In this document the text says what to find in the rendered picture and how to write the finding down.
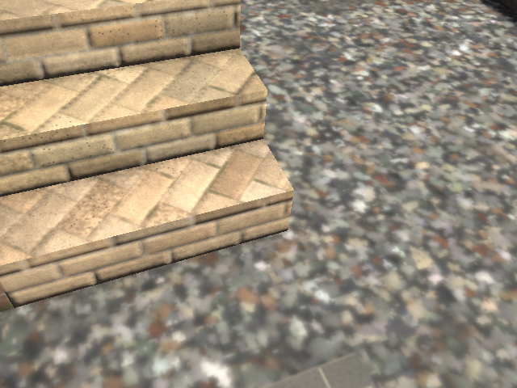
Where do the stairs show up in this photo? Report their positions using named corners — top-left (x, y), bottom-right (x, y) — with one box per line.
top-left (0, 0), bottom-right (294, 308)

